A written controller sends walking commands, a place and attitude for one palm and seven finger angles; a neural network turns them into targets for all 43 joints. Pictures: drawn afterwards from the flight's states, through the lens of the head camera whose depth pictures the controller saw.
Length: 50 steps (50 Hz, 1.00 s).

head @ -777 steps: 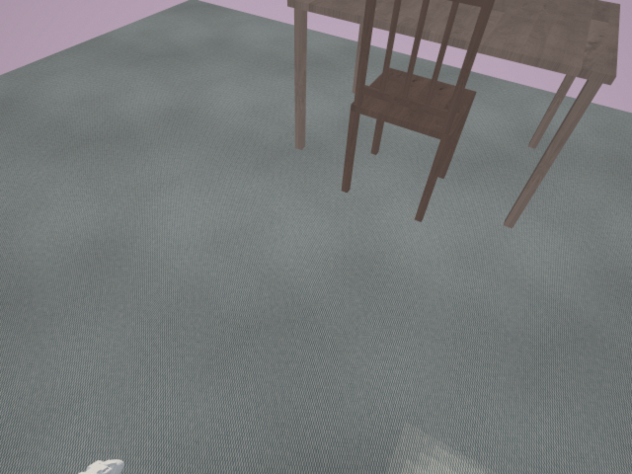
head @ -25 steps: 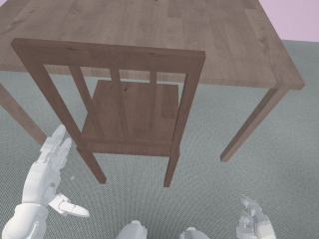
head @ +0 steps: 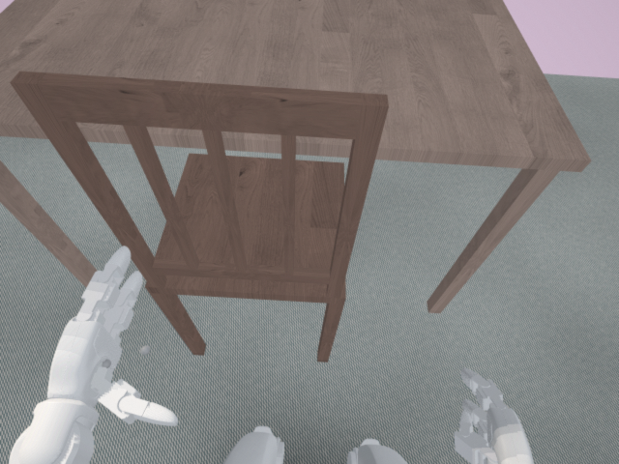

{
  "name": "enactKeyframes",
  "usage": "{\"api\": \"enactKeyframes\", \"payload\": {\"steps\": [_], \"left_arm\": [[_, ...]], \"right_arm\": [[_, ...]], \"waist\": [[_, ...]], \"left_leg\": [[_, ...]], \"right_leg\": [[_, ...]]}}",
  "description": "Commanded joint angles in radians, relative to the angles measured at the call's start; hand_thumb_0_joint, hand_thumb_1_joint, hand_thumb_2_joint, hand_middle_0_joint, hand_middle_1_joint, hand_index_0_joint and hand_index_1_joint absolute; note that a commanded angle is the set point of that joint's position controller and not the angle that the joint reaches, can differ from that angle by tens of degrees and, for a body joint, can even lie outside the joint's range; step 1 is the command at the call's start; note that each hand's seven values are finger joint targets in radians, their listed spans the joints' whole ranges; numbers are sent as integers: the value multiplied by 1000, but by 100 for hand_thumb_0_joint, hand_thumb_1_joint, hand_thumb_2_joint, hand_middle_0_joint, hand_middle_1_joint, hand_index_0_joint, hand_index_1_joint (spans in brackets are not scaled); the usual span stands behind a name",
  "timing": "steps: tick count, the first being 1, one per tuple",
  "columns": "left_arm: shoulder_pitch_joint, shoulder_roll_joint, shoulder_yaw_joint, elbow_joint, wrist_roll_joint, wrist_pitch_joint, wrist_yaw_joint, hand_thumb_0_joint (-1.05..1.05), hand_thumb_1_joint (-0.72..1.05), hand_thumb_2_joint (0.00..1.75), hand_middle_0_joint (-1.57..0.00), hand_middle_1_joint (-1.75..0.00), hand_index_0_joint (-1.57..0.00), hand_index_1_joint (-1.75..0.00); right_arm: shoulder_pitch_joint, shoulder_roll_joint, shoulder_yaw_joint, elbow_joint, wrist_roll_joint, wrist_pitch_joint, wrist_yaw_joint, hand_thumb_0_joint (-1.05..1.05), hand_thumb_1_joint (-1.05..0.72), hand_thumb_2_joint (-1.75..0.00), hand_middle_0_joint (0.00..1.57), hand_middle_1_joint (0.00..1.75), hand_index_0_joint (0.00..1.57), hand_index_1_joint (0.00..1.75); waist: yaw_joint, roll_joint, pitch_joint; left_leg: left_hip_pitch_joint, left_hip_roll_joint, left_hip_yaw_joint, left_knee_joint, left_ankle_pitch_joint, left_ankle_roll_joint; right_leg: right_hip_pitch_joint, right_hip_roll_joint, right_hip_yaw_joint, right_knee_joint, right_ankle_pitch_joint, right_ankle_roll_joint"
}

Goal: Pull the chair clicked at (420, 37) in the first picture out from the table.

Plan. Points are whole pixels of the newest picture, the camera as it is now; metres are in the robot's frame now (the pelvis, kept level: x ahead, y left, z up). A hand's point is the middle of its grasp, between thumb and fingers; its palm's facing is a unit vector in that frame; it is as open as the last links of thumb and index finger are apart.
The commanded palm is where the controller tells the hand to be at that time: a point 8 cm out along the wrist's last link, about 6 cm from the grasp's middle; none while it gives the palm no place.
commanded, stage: aim the fingers beside a spindle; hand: left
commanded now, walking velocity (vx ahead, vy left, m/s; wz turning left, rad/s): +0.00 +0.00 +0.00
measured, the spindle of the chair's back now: (230, 213) +0.46 +0.15 +0.01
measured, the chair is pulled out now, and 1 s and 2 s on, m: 0.00 0.00 0.00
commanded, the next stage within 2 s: push the fingers through the gap in 1.98 s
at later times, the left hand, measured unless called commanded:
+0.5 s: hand (185, 338) +0.26 +0.17 +0.02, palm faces -0.02 -1.00 -0.04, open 16.9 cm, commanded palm +0.25 +0.22 +0.02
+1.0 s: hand (216, 326) +0.29 +0.14 +0.00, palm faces -0.04 -1.00 -0.01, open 16.9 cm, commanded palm +0.27 +0.19 +0.00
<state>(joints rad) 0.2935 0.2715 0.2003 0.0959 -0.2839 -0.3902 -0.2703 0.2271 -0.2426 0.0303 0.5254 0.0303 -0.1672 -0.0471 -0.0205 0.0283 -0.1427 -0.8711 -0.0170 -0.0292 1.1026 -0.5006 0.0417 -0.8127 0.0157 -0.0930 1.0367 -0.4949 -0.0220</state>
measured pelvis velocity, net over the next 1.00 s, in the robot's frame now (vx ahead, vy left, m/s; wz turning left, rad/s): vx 0.00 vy -0.01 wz -0.01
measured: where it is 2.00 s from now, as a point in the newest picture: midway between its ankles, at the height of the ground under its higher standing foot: outside the picture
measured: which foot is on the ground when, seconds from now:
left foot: down 0.00-1.00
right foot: down 0.00-1.00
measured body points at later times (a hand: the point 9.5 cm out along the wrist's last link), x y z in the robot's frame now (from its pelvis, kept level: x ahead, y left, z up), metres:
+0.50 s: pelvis +0.00 -0.01 -0.01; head +0.08 +0.00 +0.43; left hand +0.26 +0.22 +0.03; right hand +0.17 -0.25 -0.10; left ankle +0.02 +0.09 -0.66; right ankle +0.01 -0.11 -0.66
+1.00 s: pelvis +0.00 -0.01 -0.03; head +0.09 +0.00 +0.42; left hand +0.28 +0.19 +0.00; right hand +0.16 -0.25 -0.12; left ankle +0.02 +0.09 -0.66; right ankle +0.01 -0.11 -0.66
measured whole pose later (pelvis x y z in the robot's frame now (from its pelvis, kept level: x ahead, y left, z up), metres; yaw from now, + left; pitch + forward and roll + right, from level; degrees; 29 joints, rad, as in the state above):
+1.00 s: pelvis +0.00 -0.01 -0.03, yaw -1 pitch +20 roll -2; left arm 0.12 0.19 0.07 0.20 -0.19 -0.44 -0.13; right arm 0.21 -0.25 0.01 0.53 0.01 -0.09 -0.01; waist -0.04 0.03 -0.17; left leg -1.02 -0.01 -0.02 1.22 -0.54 0.03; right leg -0.98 0.02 -0.08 1.18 -0.55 -0.04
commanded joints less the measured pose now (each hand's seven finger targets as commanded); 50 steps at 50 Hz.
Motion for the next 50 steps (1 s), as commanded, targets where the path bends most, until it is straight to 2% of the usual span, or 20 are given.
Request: {"api": "enactKeyframes", "payload": {"steps": [1, 3, 4, 7, 9, 10, 12, 13, 16, 18, 22, 24, 26, 30, 34, 40, 43, 45, 48, 50], "left_arm": [[-90, 130, 69, -191, -18, -75, -4, 0, -50, 30, -6, -8, -6, -8], [-102, 134, 66, -185, -12, -79, 1, 0, -50, 30, -6, -8, -6, -8], [-114, 109, 40, -189, -12, -83, 0, 0, -50, 30, -6, -8, -6, -8], [-109, 98, 19, -199, -4, -84, 9, 0, -50, 30, -6, -8, -6, -8], [-117, 107, 25, -183, 5, -80, 20, 0, -50, 30, -6, -8, -6, -8], [-118, 119, 38, -197, 7, -84, 25, 0, -50, 30, -6, -8, -6, -8], [-94, 98, 25, -203, 11, -85, 39, 0, -50, 30, -6, -8, -6, -8], [-90, 118, 43, -185, 14, -82, 50, 0, -50, 30, -6, -8, -6, -8], [-118, 86, 12, -194, 22, -92, 63, 0, -50, 30, -6, -8, -6, -8], [-111, 105, 27, -180, 28, -96, 73, 0, -50, 30, -6, -8, -6, -8], [-155, 86, 6, -176, 29, -107, 75, 0, -50, 30, -6, -8, -6, -8], [-164, 59, -29, -164, 34, -106, 73, 0, -50, 30, -6, -8, -6, -8], [-186, 80, -6, -148, 34, -107, 78, 0, -50, 30, -6, -8, -6, -8], [-243, 60, -40, -150, 45, -108, 88, 0, -50, 30, -6, -8, -6, -8], [-217, 73, -17, -135, 49, -109, 104, 0, -50, 30, -6, -8, -6, -8], [-277, 38, -55, -102, 60, -111, 116, 0, -50, 30, -6, -8, -6, -8], [-241, 28, -70, -114, 68, -116, 127, 0, -50, 30, -6, -8, -6, -8], [-271, 13, -89, -110, 74, -117, 134, 0, -50, 30, -6, -8, -6, -8], [-301, 38, -65, -83, 86, -123, 153, 0, -50, 30, -6, -8, -6, -8], [-332, 3, -103, -107, 92, -131, 160, 0, -50, 30, -6, -8, -6, -8]], "right_arm": [[-29, -145, -68, -135, 4, -54, -14, 0, -90, -90, 20, 30, 20, 30], [-28, -148, -69, -132, 1, -57, -15, 0, -90, -90, 20, 30, 20, 30], [-26, -145, -68, -132, 1, -60, -13, 0, -90, -90, 20, 30, 20, 30], [-24, -146, -71, -137, -1, -61, -9, 0, -90, -90, 20, 30, 20, 30], [-24, -148, -70, -136, -3, -54, -6, 0, -90, -90, 20, 30, 20, 30], [-26, -147, -73, -137, -3, -52, -6, 0, -90, -90, 20, 30, 20, 30], [-31, -141, -72, -144, -4, -48, -1, 0, -90, -90, 20, 30, 20, 30], [-32, -142, -73, -141, -6, -42, 0, 0, -90, -90, 20, 30, 20, 30], [-34, -140, -71, -144, -7, -35, 4, 0, -90, -90, 20, 30, 20, 30], [-33, -142, -74, -140, -10, -30, 5, 0, -90, -90, 20, 30, 20, 30], [-35, -142, -73, -138, -9, -24, 9, 0, -90, -90, 20, 30, 20, 30], [-33, -141, -72, -141, -10, -21, 10, 0, -90, -90, 20, 30, 20, 30], [-29, -145, -73, -134, -9, -18, 9, 0, -90, -90, 20, 30, 20, 30], [-35, -142, -71, -132, -11, -11, 11, 0, -90, -90, 20, 30, 20, 30], [-32, -139, -74, -133, -14, -3, 15, 0, -90, -90, 20, 30, 20, 30], [-32, -138, -73, -129, -14, 13, 23, 0, -90, -90, 20, 30, 20, 30], [-30, -138, -75, -138, -17, 16, 28, 0, -90, -90, 20, 30, 20, 30], [-28, -137, -75, -134, -18, 23, 30, 0, -90, -90, 20, 30, 20, 30], [-31, -140, -76, -128, -20, 32, 30, 0, -90, -90, 20, 30, 20, 30], [-32, -136, -77, -131, -22, 34, 33, 0, -90, -90, 20, 30, 20, 30]], "waist": [[-16, 50, -198], [-17, 35, -210], [-22, 39, -215], [-16, 56, -231], [-19, 21, -234], [-10, 36, -252], [-4, 52, -252], [-3, 20, -251], [-10, 37, -251], [-8, 18, -258], [-13, 27, -268], [-24, 8, -269], [-23, -7, -265], [-28, 29, -281], [-11, 13, -314], [-28, 13, -293], [-16, 24, -327], [-30, 5, -320], [-26, 1, -297], [-28, 16, -335]], "left_leg": [[184, 18, -31, -164, 248, -18], [172, 20, -32, -152, 252, -15], [181, 19, -32, -148, 261, -15], [187, 19, -33, -143, 276, -19], [160, 18, -32, -136, 270, -15], [164, 19, -28, -131, 281, -16], [167, 17, -26, -133, 290, -18], [150, 19, -26, -128, 284, -15], [145, 17, -23, -120, 280, -16], [126, 19, -20, -109, 275, -14], [115, 18, -20, -99, 259, -15], [105, 17, -17, -89, 254, -11], [93, 19, -21, -87, 236, -12], [91, 16, -18, -75, 233, -10], [86, 17, -15, -71, 262, -11], [67, 17, -14, -55, 240, -11], [84, 18, -17, -53, 284, -12], [76, 19, -17, -43, 273, -11], [43, 19, -17, -35, 234, -12], [68, 19, -21, -32, 255, -12]], "right_leg": [[93, 2, 33, -139, 180, -3], [87, 1, 36, -128, 181, -3], [83, 0, 35, -125, 194, -2], [77, -3, 32, -112, 206, -4], [88, -2, 39, -107, 209, -2], [92, -4, 41, -101, 220, -4], [89, -5, 37, -94, 226, -5], [92, -2, 40, -95, 224, -4], [79, -4, 42, -84, 226, -4], [80, -3, 47, -79, 225, -3], [71, -4, 51, -69, 217, -4], [68, -4, 57, -69, 220, 0], [61, -3, 56, -68, 201, -1], [46, -7, 62, -58, 199, -2], [75, -5, 66, -45, 236, -3], [39, -6, 66, -37, 222, -2], [47, -6, 62, -21, 256, -6], [31, -6, 61, -17, 254, -3], [6, -5, 65, -13, 209, -5], [1, -6, 60, 1, 224, -6]]}}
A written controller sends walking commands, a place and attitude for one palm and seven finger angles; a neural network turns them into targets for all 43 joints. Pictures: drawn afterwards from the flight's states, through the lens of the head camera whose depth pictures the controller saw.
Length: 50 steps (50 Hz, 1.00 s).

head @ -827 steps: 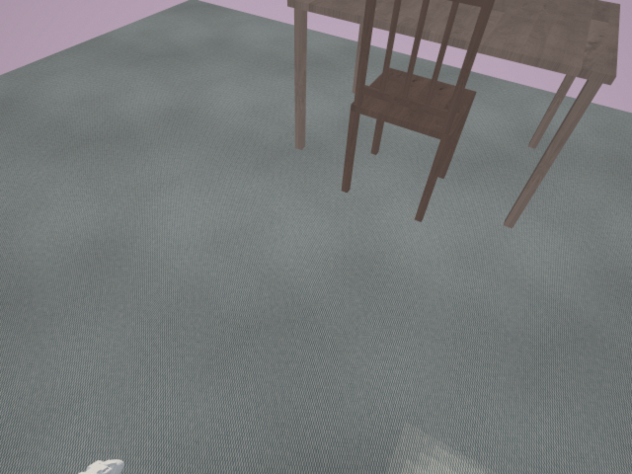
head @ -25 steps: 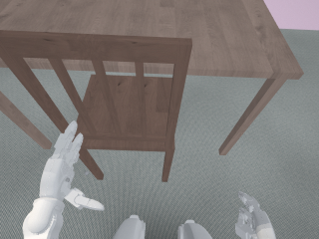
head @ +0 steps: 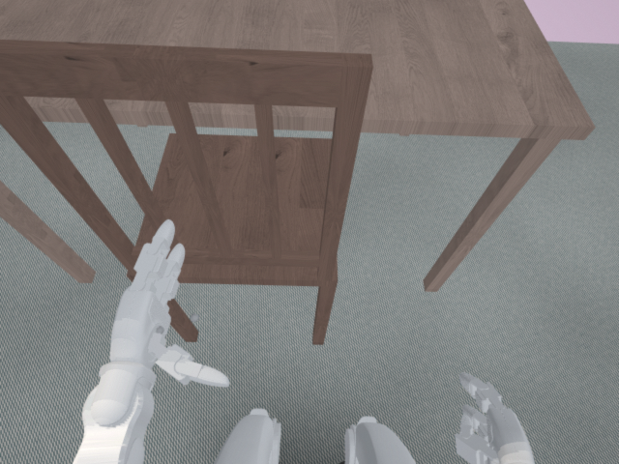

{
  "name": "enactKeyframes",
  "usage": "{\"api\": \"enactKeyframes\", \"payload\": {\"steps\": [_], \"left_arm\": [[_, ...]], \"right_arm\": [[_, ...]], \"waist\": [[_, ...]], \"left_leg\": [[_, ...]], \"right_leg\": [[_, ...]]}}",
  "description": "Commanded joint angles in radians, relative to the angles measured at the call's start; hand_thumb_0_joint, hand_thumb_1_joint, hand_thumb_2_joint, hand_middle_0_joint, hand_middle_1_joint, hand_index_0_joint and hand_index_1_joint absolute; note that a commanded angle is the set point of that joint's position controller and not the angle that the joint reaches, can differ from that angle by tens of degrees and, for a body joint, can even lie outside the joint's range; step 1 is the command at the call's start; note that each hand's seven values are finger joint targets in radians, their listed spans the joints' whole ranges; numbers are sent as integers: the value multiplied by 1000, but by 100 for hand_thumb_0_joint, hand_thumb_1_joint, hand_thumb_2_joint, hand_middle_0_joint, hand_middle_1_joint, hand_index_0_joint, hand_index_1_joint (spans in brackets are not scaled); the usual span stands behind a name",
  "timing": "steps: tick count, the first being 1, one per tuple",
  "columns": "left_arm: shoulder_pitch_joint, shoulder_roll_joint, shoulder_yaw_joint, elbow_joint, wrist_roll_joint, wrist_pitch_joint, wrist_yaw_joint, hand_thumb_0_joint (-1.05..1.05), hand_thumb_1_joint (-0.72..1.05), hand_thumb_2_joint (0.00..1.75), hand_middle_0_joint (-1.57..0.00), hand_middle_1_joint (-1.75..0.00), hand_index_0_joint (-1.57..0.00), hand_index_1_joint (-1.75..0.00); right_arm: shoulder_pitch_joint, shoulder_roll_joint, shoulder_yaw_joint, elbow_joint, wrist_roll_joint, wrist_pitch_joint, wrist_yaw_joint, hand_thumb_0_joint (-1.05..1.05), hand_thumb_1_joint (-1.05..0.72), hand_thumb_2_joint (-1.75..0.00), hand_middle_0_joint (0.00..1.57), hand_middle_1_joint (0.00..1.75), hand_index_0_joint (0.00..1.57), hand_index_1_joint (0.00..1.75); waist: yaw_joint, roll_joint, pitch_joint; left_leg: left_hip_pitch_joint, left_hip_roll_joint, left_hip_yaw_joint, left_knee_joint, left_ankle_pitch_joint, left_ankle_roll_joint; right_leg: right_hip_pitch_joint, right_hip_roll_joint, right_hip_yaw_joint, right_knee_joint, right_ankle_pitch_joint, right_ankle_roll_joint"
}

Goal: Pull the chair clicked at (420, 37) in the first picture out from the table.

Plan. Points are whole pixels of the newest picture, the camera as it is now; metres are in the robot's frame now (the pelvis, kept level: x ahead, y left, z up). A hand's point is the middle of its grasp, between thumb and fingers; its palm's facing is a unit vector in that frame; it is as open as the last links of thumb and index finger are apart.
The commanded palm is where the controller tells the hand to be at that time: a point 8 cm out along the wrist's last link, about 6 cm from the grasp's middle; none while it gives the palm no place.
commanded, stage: aim the fingers beside a spindle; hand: left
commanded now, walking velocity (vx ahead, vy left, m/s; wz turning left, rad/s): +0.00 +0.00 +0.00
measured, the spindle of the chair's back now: (207, 195) +0.46 +0.16 +0.04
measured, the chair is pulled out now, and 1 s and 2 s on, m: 0.00 0.00 0.00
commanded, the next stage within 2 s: push the fingers through the gap in 0.98 s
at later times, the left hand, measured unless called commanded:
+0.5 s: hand (223, 302) +0.31 +0.12 +0.00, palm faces -0.04 -1.00 -0.02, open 16.9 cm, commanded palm +0.29 +0.18 +0.01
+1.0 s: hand (216, 307) +0.31 +0.13 +0.01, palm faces -0.03 -1.00 -0.01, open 16.9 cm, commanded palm +0.29 +0.19 +0.01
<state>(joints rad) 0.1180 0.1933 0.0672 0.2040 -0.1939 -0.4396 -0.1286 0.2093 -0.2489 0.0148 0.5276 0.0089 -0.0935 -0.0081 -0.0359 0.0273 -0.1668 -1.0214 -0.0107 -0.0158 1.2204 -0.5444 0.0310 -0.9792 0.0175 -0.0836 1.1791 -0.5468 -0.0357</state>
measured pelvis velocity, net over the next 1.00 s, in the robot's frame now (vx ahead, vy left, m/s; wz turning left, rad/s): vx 0.00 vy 0.00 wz -0.01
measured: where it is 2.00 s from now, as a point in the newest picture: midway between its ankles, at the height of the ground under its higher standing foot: outside the picture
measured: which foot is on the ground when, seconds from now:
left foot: down 0.00-1.00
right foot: down 0.00-1.00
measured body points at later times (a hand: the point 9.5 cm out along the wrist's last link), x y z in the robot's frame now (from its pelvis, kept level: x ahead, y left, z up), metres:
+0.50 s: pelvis -0.01 +0.00 -0.01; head +0.10 +0.01 +0.42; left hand +0.31 +0.18 +0.01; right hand +0.15 -0.24 -0.12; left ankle +0.02 +0.10 -0.64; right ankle +0.01 -0.10 -0.64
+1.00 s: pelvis +0.00 +0.00 -0.01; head +0.10 +0.01 +0.42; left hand +0.30 +0.19 +0.01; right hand +0.16 -0.24 -0.11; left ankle +0.02 +0.10 -0.64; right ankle +0.01 -0.10 -0.64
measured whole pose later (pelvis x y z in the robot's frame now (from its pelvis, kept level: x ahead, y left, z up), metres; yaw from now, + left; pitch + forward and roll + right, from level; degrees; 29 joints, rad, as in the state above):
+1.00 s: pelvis +0.00 +0.00 -0.01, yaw +0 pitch +22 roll -2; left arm 0.02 0.16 0.02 0.27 -0.14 -0.46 -0.04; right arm 0.19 -0.24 0.01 0.53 0.00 -0.02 0.01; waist -0.04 0.03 -0.17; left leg -1.10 -0.01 -0.01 1.28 -0.56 0.04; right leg -1.06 0.02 -0.08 1.24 -0.56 -0.03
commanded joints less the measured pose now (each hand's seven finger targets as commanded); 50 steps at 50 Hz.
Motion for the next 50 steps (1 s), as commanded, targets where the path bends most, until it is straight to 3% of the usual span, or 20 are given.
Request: {"api": "enactKeyframes", "payload": {"steps": [1, 2, 3, 6, 8, 11, 13, 16, 19, 24, 26, 28, 29, 31, 32, 33, 40, 43, 45, 50], "left_arm": [[-146, 92, 39, -213, 4, -83, 24, 0, -50, 30, -6, -8, -6, -8], [-131, 91, 44, -206, 5, -82, 29, 0, -50, 30, -6, -8, -6, -8], [-135, 96, 45, -182, 8, -77, 34, 0, -50, 30, -6, -8, -6, -8], [-178, 59, 3, -189, 21, -82, 44, 0, -50, 30, -6, -8, -6, -8], [-181, 67, 12, -164, 26, -79, 56, 0, -50, 30, -6, -8, -6, -8], [-231, 50, -14, -161, 39, -83, 64, 0, -50, 30, -6, -8, -6, -8], [-244, 58, 0, -143, 40, -82, 76, 0, -50, 30, -6, -8, -6, -8], [-249, 46, -11, -155, 47, -88, 88, 0, -50, 30, -6, -8, -6, -8], [-304, 35, -29, -122, 60, -87, 100, 0, -50, 30, -6, -8, -6, -8], [-296, 72, 17, -118, 58, -85, 108, 0, -50, 30, -6, -8, -6, -8], [-294, 55, 8, -115, 50, -83, 105, 0, -50, 30, -6, -8, -6, -8], [-271, 79, 34, -93, 45, -79, 100, 0, -50, 30, -6, -8, -6, -8], [-291, 55, 7, -105, 42, -82, 95, 0, -50, 30, -6, -8, -6, -8], [-253, 61, 12, -106, 39, -85, 87, 0, -50, 30, -6, -8, -6, -8], [-271, 28, -27, -112, 38, -84, 79, 0, -50, 30, -6, -8, -6, -8], [-269, 42, -12, -106, 35, -84, 77, 0, -50, 30, -6, -8, -6, -8], [-234, 60, 6, -144, 37, -101, 82, 0, -50, 30, -6, -8, -6, -8], [-245, 62, 4, -127, 43, -99, 88, 0, -50, 30, -6, -8, -6, -8], [-256, 27, -35, -150, 45, -101, 89, 0, -50, 30, -6, -8, -6, -8], [-249, 58, -1, -139, 46, -97, 92, 0, -50, 30, -6, -8, -6, -8]], "right_arm": [[-11, -130, -63, -131, 0, -36, -5, 0, -90, -90, 20, 30, 20, 30], [-14, -130, -61, -135, -2, -33, -3, 0, -90, -90, 20, 30, 20, 30], [-12, -132, -60, -132, -2, -28, -3, 0, -90, -90, 20, 30, 20, 30], [-17, -128, -60, -131, -3, -21, 3, 0, -90, -90, 20, 30, 20, 30], [-15, -132, -61, -130, -3, -13, 2, 0, -90, -90, 20, 30, 20, 30], [-18, -130, -59, -130, -3, -3, 5, 0, -90, -90, 20, 30, 20, 30], [-13, -130, -59, -126, -7, 1, 6, 0, -90, -90, 20, 30, 20, 30], [-14, -126, -61, -128, -7, 9, 11, 0, -90, -90, 20, 30, 20, 30], [-13, -128, -58, -122, -10, 18, 13, 0, -90, -90, 20, 30, 20, 30], [-11, -126, -58, -127, -8, 32, 15, 0, -90, -90, 20, 30, 20, 30], [-11, -123, -58, -128, -7, 36, 14, 0, -90, -90, 20, 30, 20, 30], [-7, -126, -58, -127, -5, 38, 12, 0, -90, -90, 20, 30, 20, 30], [-9, -123, -56, -125, -5, 38, 13, 0, -90, -90, 20, 30, 20, 30], [-8, -125, -59, -127, -2, 37, 13, 0, -90, -90, 20, 30, 20, 30], [-11, -122, -58, -127, -2, 35, 13, 0, -90, -90, 20, 30, 20, 30], [-7, -127, -59, -124, -1, 35, 12, 0, -90, -90, 20, 30, 20, 30], [-10, -124, -62, -125, -5, 29, 12, 0, -90, -90, 20, 30, 20, 30], [-9, -128, -61, -122, -5, 32, 13, 0, -90, -90, 20, 30, 20, 30], [-17, -123, -61, -129, -7, 30, 15, 0, -90, -90, 20, 30, 20, 30], [-16, -126, -60, -125, -6, 33, 12, 0, -90, -90, 20, 30, 20, 30]], "waist": [[-8, 18, -319], [-1, 27, -321], [-9, -3, -311], [-13, 28, -312], [-18, -16, -310], [-21, 17, -308], [-21, -10, -324], [-11, 24, -350], [-25, 9, -335], [-3, 20, -374], [-9, -1, -371], [-8, -22, -365], [-19, -12, -359], [-10, -9, -353], [-25, -4, -350], [-28, -21, -339], [-9, 17, -359], [-22, -6, -332], [-23, 21, -342], [-19, -1, -344]], "left_leg": [[223, 13, -35, -147, 313, -3], [222, 12, -34, -148, 315, -4], [201, 13, -35, -144, 306, -2], [214, 15, -41, -141, 294, -5], [194, 16, -42, -133, 283, -1], [193, 14, -43, -131, 261, -4], [184, 15, -45, -122, 263, -1], [203, 14, -43, -119, 296, -6], [183, 15, -49, -109, 272, -4], [179, 11, -39, -112, 277, -3], [178, 11, -35, -112, 281, -1], [154, 11, -31, -108, 282, 0], [154, 10, -30, -107, 277, 2], [162, 12, -31, -113, 279, -1], [169, 11, -30, -110, 281, 2], [161, 13, -33, -107, 282, 2], [185, 12, -32, -111, 306, -3], [175, 15, -40, -110, 294, -2], [187, 12, -38, -109, 288, -1], [175, 13, -39, -106, 281, -2]], "right_leg": [[172, -8, 52, -138, 290, 6], [172, -7, 51, -136, 289, 5], [170, -6, 52, -137, 284, 7], [136, -7, 47, -127, 260, 4], [133, -3, 49, -125, 252, 6], [112, -7, 48, -120, 228, 4], [113, -5, 51, -116, 229, 5], [116, -7, 50, -102, 257, 2], [89, -7, 50, -96, 235, 3], [131, -7, 59, -98, 248, 2], [143, -6, 61, -105, 263, 5], [162, -4, 68, -107, 276, 6], [159, -6, 69, -111, 277, 8], [157, -5, 65, -112, 273, 5], [147, -6, 65, -114, 279, 8], [142, -6, 63, -115, 277, 7], [144, -7, 61, -104, 289, 4], [119, -4, 55, -103, 271, 4], [114, -6, 55, -104, 262, 5], [120, -4, 56, -103, 258, 5]]}}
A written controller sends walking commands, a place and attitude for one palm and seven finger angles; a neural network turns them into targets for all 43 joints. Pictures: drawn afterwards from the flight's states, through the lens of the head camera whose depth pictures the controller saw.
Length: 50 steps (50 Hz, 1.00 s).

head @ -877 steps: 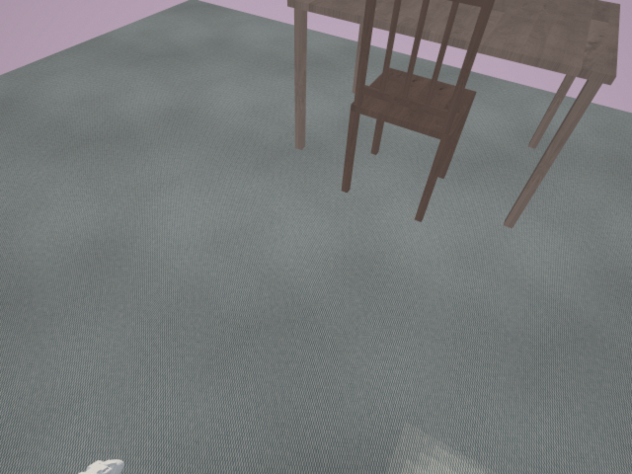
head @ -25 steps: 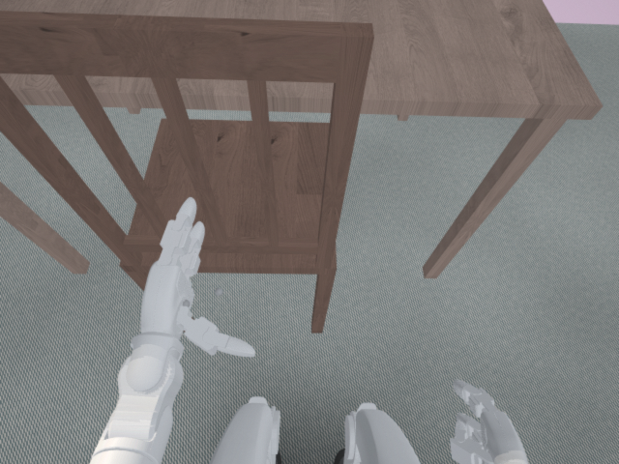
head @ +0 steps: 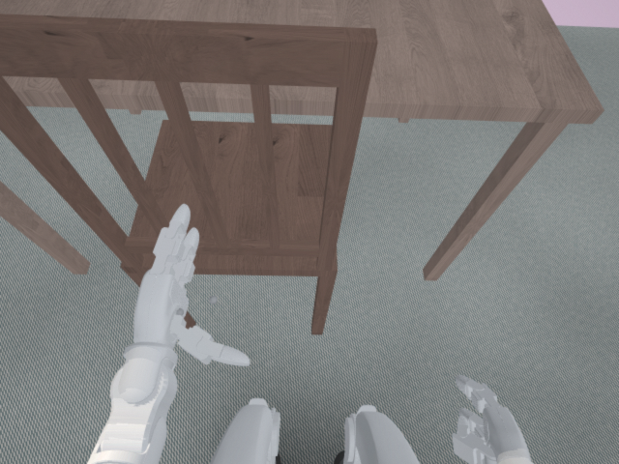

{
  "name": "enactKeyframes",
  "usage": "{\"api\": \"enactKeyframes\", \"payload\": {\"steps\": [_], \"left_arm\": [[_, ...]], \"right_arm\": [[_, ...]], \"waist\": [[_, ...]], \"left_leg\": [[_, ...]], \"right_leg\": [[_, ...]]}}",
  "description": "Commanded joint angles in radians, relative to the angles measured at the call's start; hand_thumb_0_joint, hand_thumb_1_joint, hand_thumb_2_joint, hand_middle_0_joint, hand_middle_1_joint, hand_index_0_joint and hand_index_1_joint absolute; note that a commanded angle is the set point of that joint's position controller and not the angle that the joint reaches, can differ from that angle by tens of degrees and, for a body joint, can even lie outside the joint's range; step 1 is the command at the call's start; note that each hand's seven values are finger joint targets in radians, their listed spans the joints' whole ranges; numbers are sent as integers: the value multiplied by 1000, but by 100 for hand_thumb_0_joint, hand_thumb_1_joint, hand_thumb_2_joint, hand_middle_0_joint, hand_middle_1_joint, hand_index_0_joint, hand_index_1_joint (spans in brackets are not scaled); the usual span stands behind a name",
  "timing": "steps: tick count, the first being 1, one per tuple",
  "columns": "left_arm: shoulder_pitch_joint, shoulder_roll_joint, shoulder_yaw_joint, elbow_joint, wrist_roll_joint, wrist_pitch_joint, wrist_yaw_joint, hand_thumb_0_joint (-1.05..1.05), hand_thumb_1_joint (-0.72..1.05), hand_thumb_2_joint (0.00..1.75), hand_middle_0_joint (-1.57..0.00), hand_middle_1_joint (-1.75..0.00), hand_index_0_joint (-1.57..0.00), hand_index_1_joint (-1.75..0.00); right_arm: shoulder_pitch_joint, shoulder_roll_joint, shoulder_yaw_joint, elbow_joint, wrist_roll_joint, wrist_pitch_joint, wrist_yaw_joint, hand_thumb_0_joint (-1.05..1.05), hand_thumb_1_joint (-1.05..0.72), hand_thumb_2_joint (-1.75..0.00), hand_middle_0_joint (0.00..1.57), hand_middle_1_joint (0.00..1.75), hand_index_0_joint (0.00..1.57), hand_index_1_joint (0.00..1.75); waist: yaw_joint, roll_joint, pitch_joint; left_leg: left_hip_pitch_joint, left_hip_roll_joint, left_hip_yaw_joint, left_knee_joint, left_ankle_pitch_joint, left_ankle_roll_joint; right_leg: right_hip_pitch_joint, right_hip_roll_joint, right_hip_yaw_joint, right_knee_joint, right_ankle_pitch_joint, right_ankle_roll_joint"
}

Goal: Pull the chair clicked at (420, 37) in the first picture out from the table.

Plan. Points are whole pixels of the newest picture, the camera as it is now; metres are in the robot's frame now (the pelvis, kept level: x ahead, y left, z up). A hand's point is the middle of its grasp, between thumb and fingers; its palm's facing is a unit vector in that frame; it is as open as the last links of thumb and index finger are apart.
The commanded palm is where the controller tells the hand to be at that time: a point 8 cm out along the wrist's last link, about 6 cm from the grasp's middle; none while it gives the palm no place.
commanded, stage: push the fingers through the gap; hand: left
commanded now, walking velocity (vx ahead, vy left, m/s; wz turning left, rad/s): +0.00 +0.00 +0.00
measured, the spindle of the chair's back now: (202, 183) +0.46 +0.16 +0.05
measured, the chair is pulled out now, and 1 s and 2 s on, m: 0.00 0.00 0.00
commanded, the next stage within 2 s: hook a spindle and tug to test in 1.68 s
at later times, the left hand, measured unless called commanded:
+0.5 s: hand (217, 276) +0.34 +0.13 +0.02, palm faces -0.01 -1.00 -0.02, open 16.9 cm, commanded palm +0.33 +0.18 +0.02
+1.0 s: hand (224, 238) +0.39 +0.13 +0.02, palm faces +0.00 -1.00 -0.03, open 16.9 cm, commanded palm +0.38 +0.17 +0.02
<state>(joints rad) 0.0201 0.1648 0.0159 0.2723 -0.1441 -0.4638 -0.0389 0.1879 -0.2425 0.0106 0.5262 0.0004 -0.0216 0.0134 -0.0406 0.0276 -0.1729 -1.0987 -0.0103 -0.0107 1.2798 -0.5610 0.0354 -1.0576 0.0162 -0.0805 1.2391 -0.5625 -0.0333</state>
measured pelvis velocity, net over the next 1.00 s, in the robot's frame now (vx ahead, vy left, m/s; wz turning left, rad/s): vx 0.00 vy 0.00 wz -0.01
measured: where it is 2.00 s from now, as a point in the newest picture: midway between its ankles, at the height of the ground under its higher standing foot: outside the picture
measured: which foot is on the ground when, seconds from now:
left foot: down 0.00-1.00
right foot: down 0.00-1.00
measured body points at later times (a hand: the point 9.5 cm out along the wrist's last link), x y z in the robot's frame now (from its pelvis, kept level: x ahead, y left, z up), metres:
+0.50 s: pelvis +0.00 +0.00 +0.00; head +0.11 +0.01 +0.43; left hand +0.34 +0.18 +0.02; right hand +0.15 -0.24 -0.11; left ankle +0.02 +0.10 -0.62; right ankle +0.01 -0.11 -0.62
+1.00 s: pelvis +0.00 +0.00 +0.00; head +0.11 +0.01 +0.43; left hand +0.39 +0.18 +0.02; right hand +0.11 -0.25 -0.12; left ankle +0.02 +0.10 -0.62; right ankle +0.01 -0.11 -0.62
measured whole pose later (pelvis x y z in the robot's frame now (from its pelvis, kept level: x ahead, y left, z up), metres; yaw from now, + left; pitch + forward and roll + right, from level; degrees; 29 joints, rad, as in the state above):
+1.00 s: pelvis +0.00 +0.00 +0.00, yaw -1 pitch +23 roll -2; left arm -0.36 0.19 0.11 0.63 -0.11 -0.48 0.00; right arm 0.24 -0.25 0.01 0.59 -0.01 0.01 0.02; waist -0.08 0.03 -0.17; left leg -1.13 -0.01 0.00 1.27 -0.55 0.04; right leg -1.09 0.02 -0.07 1.23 -0.54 -0.03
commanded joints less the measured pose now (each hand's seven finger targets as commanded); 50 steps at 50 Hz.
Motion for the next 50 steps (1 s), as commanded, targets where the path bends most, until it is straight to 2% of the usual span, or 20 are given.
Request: {"api": "enactKeyframes", "payload": {"steps": [1, 4, 5, 8, 11, 13, 14, 17, 19, 24, 25, 29, 31, 33, 36, 39, 42, 43, 44, 50], "left_arm": [[-161, 67, 27, -207, -2, -71, 1, 0, -50, 30, -6, -8, -6, -8], [-151, 84, 46, -212, -3, -69, 1, 0, -50, 30, -6, -8, -6, -8], [-182, 56, 10, -219, -1, -67, -1, 0, -50, 30, -6, -8, -6, -8], [-221, 83, 39, -200, 1, -66, 7, 0, -50, 30, -6, -8, -6, -8], [-227, 89, 51, -189, 1, -65, 10, 0, -50, 30, -6, -8, -6, -8], [-262, 99, 66, -137, 2, -57, 12, 0, -50, 30, -6, -8, -6, -8], [-290, 86, 48, -133, 9, -57, 11, 0, -50, 30, -6, -8, -6, -8], [-341, 77, 40, -127, 8, -54, 15, 0, -50, 30, -6, -8, -6, -8], [-356, 111, 76, -118, 7, -54, 19, 0, -50, 30, -6, -8, -6, -8], [-427, 103, 65, -83, 16, -63, 24, 0, -50, 30, -6, -8, -6, -8], [-465, 86, 42, -72, 18, -65, 25, 0, -50, 30, -6, -8, -6, -8], [-506, 112, 71, -42, 20, -76, 31, 0, -50, 30, -6, -8, -6, -8], [-536, 92, 56, -3, 18, -72, 29, 0, -50, 30, -6, -8, -6, -8], [-524, 123, 92, 41, 20, -68, 30, 0, -50, 30, -6, -8, -6, -8], [-552, 106, 81, 53, 19, -68, 24, 0, -50, 30, -6, -8, -6, -8], [-563, 129, 119, 103, 17, -66, 31, 0, -50, 30, -6, -8, -6, -8], [-601, 129, 120, 113, 23, -80, 33, 0, -50, 30, -6, -8, -6, -8], [-633, 121, 108, 124, 22, -82, 32, 0, -50, 30, -6, -8, -6, -8], [-636, 158, 149, 128, 23, -89, 38, 0, -50, 30, -6, -8, -6, -8], [-722, 123, 115, 166, 35, -104, 41, 0, -50, 30, -6, -8, -6, -8]], "right_arm": [[2, -131, -56, -126, 2, -39, -10, 0, -90, -90, 20, 30, 20, 30], [4, -133, -55, -125, 2, -37, -9, 0, -90, -90, 20, 30, 20, 30], [1, -131, -54, -128, 1, -38, -9, 0, -90, -90, 20, 30, 20, 30], [13, -134, -55, -113, -1, -38, -13, 0, -90, -90, 20, 30, 20, 30], [11, -133, -53, -111, -1, -36, -11, 0, -90, -90, 20, 30, 20, 30], [13, -137, -52, -103, -1, -31, -13, 0, -90, -90, 20, 30, 20, 30], [10, -137, -51, -104, 0, -30, -13, 0, -90, -90, 20, 30, 20, 30], [19, -139, -53, -99, -1, -30, -13, 0, -90, -90, 20, 30, 20, 30], [25, -141, -54, -95, -2, -27, -15, 0, -90, -90, 20, 30, 20, 30], [33, -142, -54, -83, -2, -22, -13, 0, -90, -90, 20, 30, 20, 30], [35, -142, -53, -76, -2, -23, -13, 0, -90, -90, 20, 30, 20, 30], [48, -150, -55, -60, -5, -25, -14, 0, -90, -90, 20, 30, 20, 30], [49, -148, -56, -54, -4, -23, -13, 0, -90, -90, 20, 30, 20, 30], [56, -154, -55, -52, -5, -19, -13, 0, -90, -90, 20, 30, 20, 30], [62, -150, -56, -54, -4, -14, -8, 0, -90, -90, 20, 30, 20, 30], [73, -152, -56, -50, -6, -7, -6, 0, -90, -90, 20, 30, 20, 30], [80, -148, -56, -48, -6, -5, -4, 0, -90, -90, 20, 30, 20, 30], [82, -150, -55, -43, -8, -4, -3, 0, -90, -90, 20, 30, 20, 30], [89, -152, -57, -39, -9, -3, -3, 0, -90, -90, 20, 30, 20, 30], [105, -155, -62, -24, -13, 5, 5, 0, -90, -90, 20, 30, 20, 30]], "waist": [[-22, 0, -334], [-11, 18, -345], [-26, 17, -342], [-30, 2, -348], [-17, 25, -360], [-29, -12, -329], [-33, 7, -325], [-33, 16, -361], [-26, 22, -385], [-40, 23, -374], [-53, 22, -359], [-49, 27, -392], [-61, 14, -372], [-50, 13, -382], [-49, 34, -389], [-49, 5, -383], [-50, 24, -390], [-64, 31, -384], [-52, 21, -390], [-74, 48, -401]], "left_leg": [[257, 13, -47, -166, 293, -6], [271, 14, -49, -170, 312, -8], [271, 14, -49, -166, 305, -6], [270, 16, -52, -157, 316, -5], [275, 15, -53, -162, 314, -10], [240, 14, -50, -159, 284, -6], [245, 14, -50, -158, 277, -6], [278, 14, -54, -161, 292, -7], [273, 14, -49, -160, 305, -8], [267, 15, -49, -159, 298, -7], [269, 15, -52, -158, 287, -6], [290, 17, -57, -161, 298, -9], [277, 15, -52, -160, 279, -7], [265, 14, -50, -163, 287, -7], [284, 15, -48, -169, 301, -11], [267, 13, -43, -169, 314, -8], [264, 13, -37, -167, 315, -10], [270, 13, -39, -163, 322, -8], [266, 14, -41, -164, 323, -11], [306, 20, -52, -162, 346, -17]], "right_leg": [[189, -3, 51, -163, 269, 3], [190, -3, 49, -160, 276, 0], [181, -5, 48, -161, 272, 3], [176, -3, 48, -157, 281, 3], [178, -4, 48, -155, 272, 0], [177, -1, 50, -163, 254, 2], [162, -2, 51, -163, 248, 3], [163, -3, 50, -163, 252, 2], [185, -4, 53, -160, 269, 2], [172, -3, 55, -161, 265, 4], [156, -4, 53, -165, 253, 4], [154, -2, 50, -163, 253, 2], [152, -3, 52, -174, 243, 5], [166, 0, 54, -170, 253, 3], [166, 0, 52, -171, 267, 2], [184, 2, 53, -172, 288, 3], [185, 2, 57, -168, 297, 4], [172, 3, 57, -170, 301, 3], [179, 3, 55, -164, 300, 3], [126, 4, 47, -153, 300, 2]]}}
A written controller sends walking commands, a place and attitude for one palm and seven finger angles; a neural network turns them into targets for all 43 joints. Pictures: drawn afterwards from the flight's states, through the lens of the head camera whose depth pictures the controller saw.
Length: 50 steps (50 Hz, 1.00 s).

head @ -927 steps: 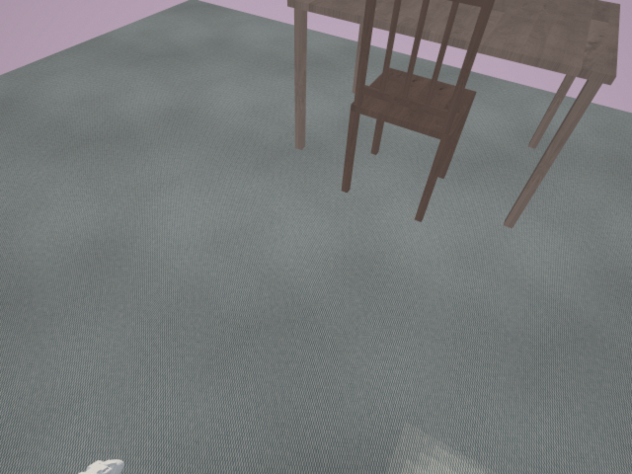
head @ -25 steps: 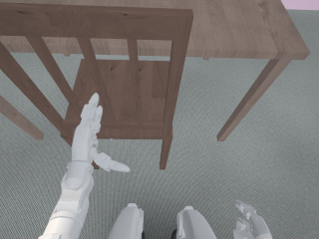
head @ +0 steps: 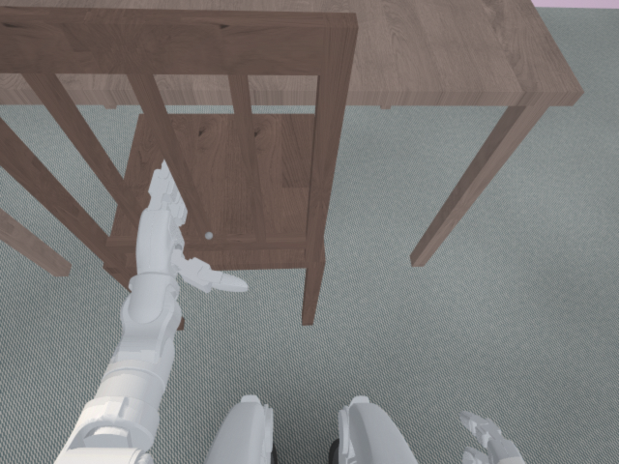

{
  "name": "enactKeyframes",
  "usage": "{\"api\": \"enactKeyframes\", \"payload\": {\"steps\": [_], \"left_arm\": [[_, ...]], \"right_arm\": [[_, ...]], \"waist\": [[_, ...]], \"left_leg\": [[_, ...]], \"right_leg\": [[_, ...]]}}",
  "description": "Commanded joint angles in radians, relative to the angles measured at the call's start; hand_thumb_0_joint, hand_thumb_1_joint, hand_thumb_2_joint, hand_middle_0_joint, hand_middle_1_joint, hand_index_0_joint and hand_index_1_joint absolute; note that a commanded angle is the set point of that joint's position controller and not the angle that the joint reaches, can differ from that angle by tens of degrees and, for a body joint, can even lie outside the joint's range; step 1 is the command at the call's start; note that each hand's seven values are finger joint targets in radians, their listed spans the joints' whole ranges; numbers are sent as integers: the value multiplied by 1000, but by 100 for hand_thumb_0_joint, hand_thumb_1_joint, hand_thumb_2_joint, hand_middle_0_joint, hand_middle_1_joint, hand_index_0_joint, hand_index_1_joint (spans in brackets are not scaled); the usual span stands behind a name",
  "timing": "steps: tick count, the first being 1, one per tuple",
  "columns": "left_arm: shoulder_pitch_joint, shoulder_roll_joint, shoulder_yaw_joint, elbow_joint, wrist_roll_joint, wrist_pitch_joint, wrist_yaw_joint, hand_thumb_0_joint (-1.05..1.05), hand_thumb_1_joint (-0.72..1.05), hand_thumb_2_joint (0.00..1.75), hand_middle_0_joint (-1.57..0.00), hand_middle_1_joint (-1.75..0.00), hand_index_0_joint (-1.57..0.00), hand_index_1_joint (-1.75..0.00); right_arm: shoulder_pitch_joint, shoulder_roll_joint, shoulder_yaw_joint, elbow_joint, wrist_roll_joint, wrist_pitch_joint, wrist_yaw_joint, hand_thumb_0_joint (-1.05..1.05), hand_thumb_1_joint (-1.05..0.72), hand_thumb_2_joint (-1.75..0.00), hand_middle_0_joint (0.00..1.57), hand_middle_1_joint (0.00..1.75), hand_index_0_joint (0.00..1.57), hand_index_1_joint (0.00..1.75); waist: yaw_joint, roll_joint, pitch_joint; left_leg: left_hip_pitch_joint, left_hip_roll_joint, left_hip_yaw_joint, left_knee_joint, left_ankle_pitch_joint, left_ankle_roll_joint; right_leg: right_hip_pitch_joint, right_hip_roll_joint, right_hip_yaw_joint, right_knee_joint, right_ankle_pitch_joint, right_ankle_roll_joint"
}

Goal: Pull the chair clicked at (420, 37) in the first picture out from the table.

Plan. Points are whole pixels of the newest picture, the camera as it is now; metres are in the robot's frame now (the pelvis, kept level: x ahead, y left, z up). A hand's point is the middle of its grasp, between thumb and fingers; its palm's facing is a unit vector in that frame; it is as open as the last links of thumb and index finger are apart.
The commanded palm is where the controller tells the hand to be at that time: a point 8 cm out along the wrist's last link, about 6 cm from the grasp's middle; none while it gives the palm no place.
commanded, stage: push the fingers through the gap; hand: left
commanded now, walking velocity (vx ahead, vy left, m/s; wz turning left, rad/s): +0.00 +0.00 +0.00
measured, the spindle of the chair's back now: (183, 178) +0.46 +0.16 +0.05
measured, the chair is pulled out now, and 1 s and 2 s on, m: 0.00 0.00 0.01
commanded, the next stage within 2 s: hook a spindle and tug to test in 0.68 s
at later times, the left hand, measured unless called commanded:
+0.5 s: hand (214, 212) +0.43 +0.13 +0.02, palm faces +0.04 -1.00 -0.03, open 16.9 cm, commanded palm +0.41 +0.17 +0.02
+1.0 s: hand (213, 212) +0.43 +0.13 +0.02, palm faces +0.05 -1.00 -0.02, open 16.5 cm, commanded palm +0.40 +0.17 +0.02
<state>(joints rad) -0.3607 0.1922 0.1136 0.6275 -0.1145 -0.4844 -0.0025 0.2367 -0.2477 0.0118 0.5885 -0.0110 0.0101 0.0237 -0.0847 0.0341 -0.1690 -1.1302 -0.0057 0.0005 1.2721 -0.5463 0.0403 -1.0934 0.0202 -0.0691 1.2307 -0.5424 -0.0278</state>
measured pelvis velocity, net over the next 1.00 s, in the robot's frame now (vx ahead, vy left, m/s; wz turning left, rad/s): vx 0.00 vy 0.00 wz -0.01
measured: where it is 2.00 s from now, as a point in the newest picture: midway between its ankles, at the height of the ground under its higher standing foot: outside the picture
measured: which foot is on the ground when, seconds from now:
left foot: down 0.00-1.00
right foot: down 0.00-1.00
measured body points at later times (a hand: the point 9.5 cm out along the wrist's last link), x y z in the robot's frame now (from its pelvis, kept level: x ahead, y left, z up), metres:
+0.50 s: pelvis +0.00 +0.00 +0.00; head +0.13 +0.01 +0.43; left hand +0.43 +0.18 +0.02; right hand +0.08 -0.26 -0.13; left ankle +0.03 +0.09 -0.62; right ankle +0.02 -0.11 -0.62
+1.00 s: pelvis +0.00 +0.00 +0.00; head +0.12 +0.01 +0.43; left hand +0.43 +0.18 +0.02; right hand +0.08 -0.26 -0.12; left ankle +0.03 +0.09 -0.62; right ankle +0.02 -0.11 -0.62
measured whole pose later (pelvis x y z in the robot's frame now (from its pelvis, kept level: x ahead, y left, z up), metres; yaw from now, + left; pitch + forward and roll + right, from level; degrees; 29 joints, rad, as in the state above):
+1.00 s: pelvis +0.00 +0.00 +0.00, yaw +0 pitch +24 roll -3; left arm -0.55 0.21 0.18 0.84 -0.09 -0.53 0.02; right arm 0.26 -0.24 0.01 0.60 -0.02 0.06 0.05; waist -0.11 0.03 -0.17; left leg -1.17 0.00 0.00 1.28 -0.54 0.04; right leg -1.13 0.02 -0.07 1.24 -0.53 -0.03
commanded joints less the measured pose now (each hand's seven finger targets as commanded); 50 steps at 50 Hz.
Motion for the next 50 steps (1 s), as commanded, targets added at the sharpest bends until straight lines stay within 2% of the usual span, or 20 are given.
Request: {"api": "enactKeyframes", "payload": {"steps": [1, 6, 8, 9, 12, 14, 17, 19, 20, 24, 26, 31, 36, 38, 39, 42, 44, 45, 46, 50], "left_arm": [[-338, 86, 15, -170, 8, -82, 7, 0, -50, 30, -6, -8, -6, -8], [-426, 98, 22, -128, 22, -93, 15, 0, -50, 30, -6, -8, -6, -8], [-481, 94, 18, -94, 28, -94, 18, 0, -50, 30, -6, -8, -6, -8], [-506, 120, 38, -93, 31, -100, 19, 0, -50, 30, -6, -8, -6, -8], [-539, 119, 40, -61, 36, -106, 16, 0, -50, 30, -6, -8, -6, -8], [-535, 107, 37, -44, 32, -104, 13, 0, -50, 30, -6, -8, -6, -8], [-522, 146, 77, 13, 29, -94, 9, 0, -50, 30, -6, -8, -6, -8], [-537, 122, 57, 9, 31, -102, 4, 0, -50, 30, -6, -8, -6, -8], [-550, 142, 73, 10, 31, -104, 6, 0, -50, 30, -6, -8, -6, -8], [-527, 131, 69, -11, 30, -110, 11, 0, -50, 30, -6, -8, -6, -8], [-520, 129, 68, 14, 30, -105, 11, 0, -50, 30, -6, -8, -6, -8], [-549, 161, 93, 50, 37, -118, 14, 0, -50, 30, -6, -8, -6, -8], [-551, 144, 79, 30, 38, -125, 10, 0, -50, 30, -6, -8, -6, -8], [-553, 132, 72, 38, 34, -118, 11, 0, -50, 30, -6, -8, -6, -8], [-556, 155, 95, 32, 31, -119, 13, 0, -50, 30, -6, -8, -6, -8], [-545, 164, 98, 37, 36, -120, 12, 0, -50, 30, -11, -24, -11, -24], [-542, 136, 75, 3, 35, -128, 13, 0, -50, 30, -15, -35, -15, -35], [-520, 135, 75, 0, 34, -126, 14, 0, -50, 30, -17, -41, -17, -41], [-525, 107, 50, -4, 32, -124, 13, 0, -50, 30, -18, -46, -18, -46], [-493, 129, 70, -22, 28, -125, 15, 0, -50, 30, -25, -68, -25, -68]], "right_arm": [[61, -149, -65, -85, -3, -26, -5, 0, -90, -90, 20, 30, 20, 30], [75, -153, -68, -72, -5, -19, -4, 0, -90, -90, 20, 30, 20, 30], [83, -154, -69, -64, -6, -18, -5, 0, -90, -90, 20, 30, 20, 30], [89, -156, -69, -58, -8, -18, -6, 0, -90, -90, 20, 30, 20, 30], [96, -153, -67, -54, -9, -16, -7, 0, -90, -90, 20, 30, 20, 30], [101, -152, -67, -54, -10, -14, -1, 0, -90, -90, 20, 30, 20, 30], [110, -154, -65, -55, -8, -3, 0, 0, -90, -90, 20, 30, 20, 30], [108, -153, -65, -61, -7, 0, 3, 0, -90, -90, 20, 30, 20, 30], [113, -155, -66, -58, -8, 3, 2, 0, -90, -90, 20, 30, 20, 30], [119, -155, -69, -60, -8, 7, 6, 0, -90, -90, 20, 30, 20, 30], [117, -154, -67, -58, -7, 12, 7, 0, -90, -90, 20, 30, 20, 30], [118, -156, -63, -57, -10, 15, 6, 0, -90, -90, 20, 30, 20, 30], [118, -156, -66, -61, -10, 18, 7, 0, -90, -90, 20, 30, 20, 30], [119, -156, -66, -60, -8, 20, 8, 0, -90, -90, 20, 30, 20, 30], [120, -158, -66, -58, -9, 21, 8, 0, -90, -90, 20, 30, 20, 30], [113, -156, -65, -62, -8, 23, 8, 0, -90, -90, 20, 30, 20, 30], [109, -153, -66, -69, -8, 22, 9, 0, -90, -90, 20, 30, 20, 30], [111, -155, -67, -70, -8, 22, 11, 0, -90, -90, 20, 30, 20, 30], [108, -150, -67, -70, -8, 22, 12, 0, -90, -90, 20, 30, 20, 30], [108, -152, -67, -73, -8, 22, 16, 0, -90, -90, 20, 30, 20, 30]], "waist": [[-29, 30, -417], [-41, 30, -421], [-59, 25, -419], [-57, 31, -434], [-59, 34, -451], [-55, 63, -472], [-54, 4, -440], [-59, 38, -437], [-57, 27, -433], [-53, 40, -468], [-61, 12, -429], [-57, 15, -408], [-55, 50, -442], [-65, 41, -436], [-59, 23, -437], [-53, 27, -421], [-52, 55, -449], [-46, 40, -460], [-58, 44, -457], [-46, 28, -454]], "left_leg": [[342, 15, -62, -152, 338, -21], [343, 16, -67, -149, 319, -22], [332, 14, -69, -142, 311, -16], [333, 14, -67, -139, 312, -17], [334, 12, -64, -137, 321, -17], [362, 13, -66, -138, 345, -20], [288, 8, -52, -137, 311, -12], [309, 9, -57, -141, 309, -13], [303, 10, -58, -143, 300, -15], [336, 11, -58, -143, 336, -15], [307, 10, -53, -144, 309, -13], [272, 4, -50, -145, 255, -11], [316, 6, -55, -145, 301, -15], [323, 8, -56, -141, 307, -14], [306, 7, -55, -141, 304, -14], [285, 4, -50, -144, 278, -14], [326, 6, -51, -143, 308, -15], [332, 8, -56, -146, 317, -17], [334, 7, -50, -139, 324, -15], [322, 7, -50, -144, 324, -15]], "right_leg": [[166, 1, 35, -145, 285, -3], [141, 2, 34, -145, 260, -3], [131, 3, 35, -145, 256, -2], [133, 3, 39, -142, 258, -1], [146, 3, 42, -143, 271, -2], [137, 5, 38, -140, 282, -4], [182, 7, 49, -152, 284, 0], [151, 8, 43, -150, 270, -2], [155, 7, 43, -150, 260, -2], [162, 8, 41, -148, 290, -3], [166, 9, 44, -160, 276, 0], [164, 9, 50, -166, 229, -1], [157, 9, 46, -154, 262, -4], [144, 10, 42, -155, 266, -3], [163, 10, 45, -154, 270, -1], [170, 9, 50, -160, 253, -2], [161, 10, 48, -156, 272, -4], [167, 10, 44, -152, 276, -5], [164, 11, 46, -156, 289, -2], [185, 12, 45, -155, 294, -3]]}}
